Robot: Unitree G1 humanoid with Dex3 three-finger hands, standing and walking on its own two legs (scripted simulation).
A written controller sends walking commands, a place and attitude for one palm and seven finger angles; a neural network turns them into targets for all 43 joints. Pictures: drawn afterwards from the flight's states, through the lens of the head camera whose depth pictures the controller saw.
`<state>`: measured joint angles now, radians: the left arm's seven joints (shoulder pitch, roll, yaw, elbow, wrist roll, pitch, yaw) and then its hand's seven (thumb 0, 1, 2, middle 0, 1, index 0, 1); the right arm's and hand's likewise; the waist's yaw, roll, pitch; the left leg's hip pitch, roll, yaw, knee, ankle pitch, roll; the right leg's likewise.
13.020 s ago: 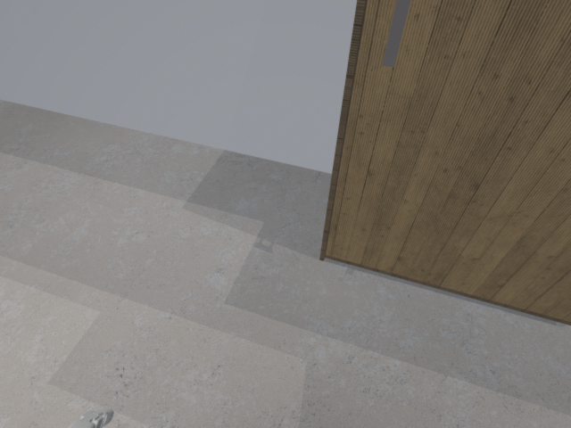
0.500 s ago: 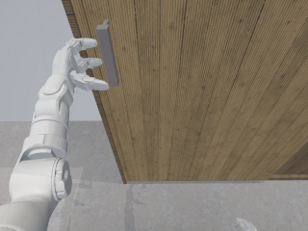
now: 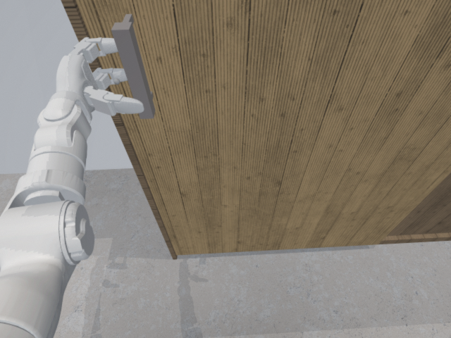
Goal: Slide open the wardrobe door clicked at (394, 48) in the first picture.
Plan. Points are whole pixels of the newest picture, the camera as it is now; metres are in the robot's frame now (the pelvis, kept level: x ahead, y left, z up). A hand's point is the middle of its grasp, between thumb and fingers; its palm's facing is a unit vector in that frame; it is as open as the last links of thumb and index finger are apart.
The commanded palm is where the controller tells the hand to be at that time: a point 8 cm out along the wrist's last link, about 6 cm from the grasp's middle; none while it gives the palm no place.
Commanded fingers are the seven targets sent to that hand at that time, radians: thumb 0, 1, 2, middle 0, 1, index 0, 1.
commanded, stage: slide the fingers in behind the handle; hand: left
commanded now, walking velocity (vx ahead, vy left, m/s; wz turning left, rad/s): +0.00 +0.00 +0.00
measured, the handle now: (138, 69) +0.53 +0.15 +0.21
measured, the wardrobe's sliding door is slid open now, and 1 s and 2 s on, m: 0.00 0.00 0.00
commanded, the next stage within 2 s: grip the handle and tug to test in 1.90 s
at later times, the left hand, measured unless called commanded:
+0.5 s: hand (118, 84) +0.47 +0.17 +0.22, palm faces +0.02 -1.00 +0.01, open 14.0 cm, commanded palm +0.45 +0.22 +0.21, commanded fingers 0.00 -0.50 0.30 -0.30 -1.20 -0.30 -1.20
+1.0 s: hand (136, 84) +0.47 +0.14 +0.22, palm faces +0.03 -1.00 -0.01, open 14.0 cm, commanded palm +0.44 +0.19 +0.21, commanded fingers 0.00 -0.50 0.30 -0.30 -1.20 -0.30 -1.20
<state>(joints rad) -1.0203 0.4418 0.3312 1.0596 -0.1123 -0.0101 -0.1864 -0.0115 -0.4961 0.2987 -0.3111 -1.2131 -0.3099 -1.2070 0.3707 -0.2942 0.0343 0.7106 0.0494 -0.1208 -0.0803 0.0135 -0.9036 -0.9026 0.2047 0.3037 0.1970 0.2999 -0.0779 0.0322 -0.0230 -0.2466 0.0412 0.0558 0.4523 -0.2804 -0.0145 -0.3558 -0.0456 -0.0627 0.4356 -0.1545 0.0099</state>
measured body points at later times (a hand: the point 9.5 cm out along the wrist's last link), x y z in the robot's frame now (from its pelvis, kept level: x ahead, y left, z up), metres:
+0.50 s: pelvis +0.00 +0.00 +0.00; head +0.02 -0.01 +0.45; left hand +0.47 +0.22 +0.22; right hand +0.07 -0.26 -0.12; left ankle -0.03 +0.13 -0.74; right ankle +0.04 -0.13 -0.74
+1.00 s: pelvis +0.01 +0.00 +0.00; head +0.02 -0.02 +0.45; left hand +0.46 +0.19 +0.22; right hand +0.11 -0.25 -0.12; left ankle -0.03 +0.13 -0.74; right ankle +0.04 -0.13 -0.74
